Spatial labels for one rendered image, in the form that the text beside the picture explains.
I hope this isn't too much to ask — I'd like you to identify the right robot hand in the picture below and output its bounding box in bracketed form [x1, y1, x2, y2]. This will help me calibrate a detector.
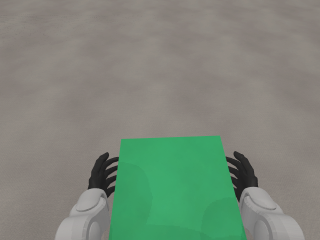
[226, 151, 258, 203]

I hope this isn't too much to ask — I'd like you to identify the right robot forearm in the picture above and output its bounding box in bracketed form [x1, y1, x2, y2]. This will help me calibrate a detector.
[239, 187, 305, 240]

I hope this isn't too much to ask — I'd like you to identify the left robot forearm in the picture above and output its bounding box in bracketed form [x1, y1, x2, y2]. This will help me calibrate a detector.
[54, 188, 111, 240]

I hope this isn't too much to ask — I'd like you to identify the left robot hand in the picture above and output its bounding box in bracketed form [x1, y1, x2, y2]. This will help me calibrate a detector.
[87, 152, 119, 198]

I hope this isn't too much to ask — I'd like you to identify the carton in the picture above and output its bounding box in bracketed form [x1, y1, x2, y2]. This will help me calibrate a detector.
[108, 135, 247, 240]

